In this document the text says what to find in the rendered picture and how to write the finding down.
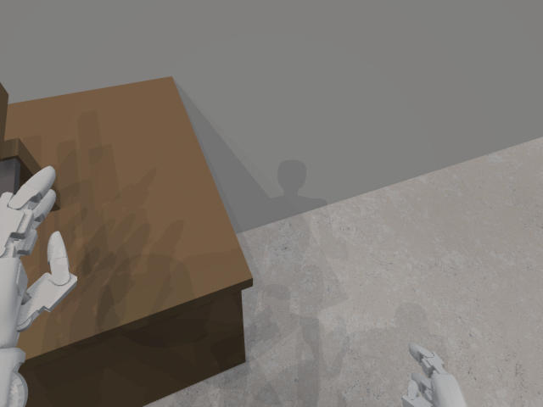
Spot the right robot hand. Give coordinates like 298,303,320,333
402,343,468,407

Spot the left robot hand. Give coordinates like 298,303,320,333
0,166,77,348

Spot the tap lever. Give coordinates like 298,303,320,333
0,159,20,197

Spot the robot left forearm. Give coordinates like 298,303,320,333
0,348,28,407

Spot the counter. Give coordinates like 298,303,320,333
0,76,253,407

